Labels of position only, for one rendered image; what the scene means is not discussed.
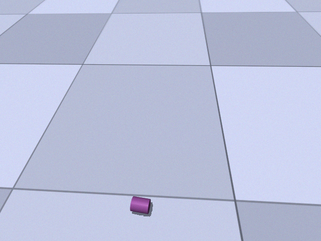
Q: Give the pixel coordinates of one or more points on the can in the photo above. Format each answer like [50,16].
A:
[139,204]

